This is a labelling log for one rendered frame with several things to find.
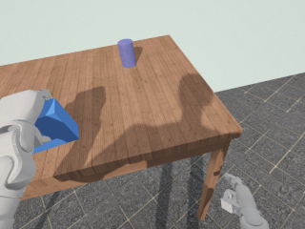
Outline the sponge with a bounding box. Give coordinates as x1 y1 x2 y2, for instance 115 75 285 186
33 98 79 154

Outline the robot right forearm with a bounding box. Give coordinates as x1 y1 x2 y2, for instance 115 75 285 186
239 207 269 229

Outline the table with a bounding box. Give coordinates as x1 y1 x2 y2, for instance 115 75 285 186
0 34 243 221

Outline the robot left hand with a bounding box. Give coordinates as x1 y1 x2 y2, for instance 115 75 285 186
0 89 52 148

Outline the robot left forearm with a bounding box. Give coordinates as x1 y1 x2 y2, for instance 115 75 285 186
0 120 36 229

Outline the robot right hand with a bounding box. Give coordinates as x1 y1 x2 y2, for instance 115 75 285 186
221 173 257 216

